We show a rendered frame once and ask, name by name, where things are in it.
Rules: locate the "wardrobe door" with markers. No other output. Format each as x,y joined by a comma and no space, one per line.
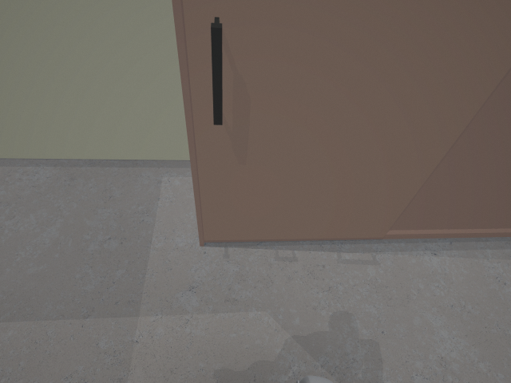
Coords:
471,186
335,112

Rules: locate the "handle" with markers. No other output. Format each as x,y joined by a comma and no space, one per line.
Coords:
216,35

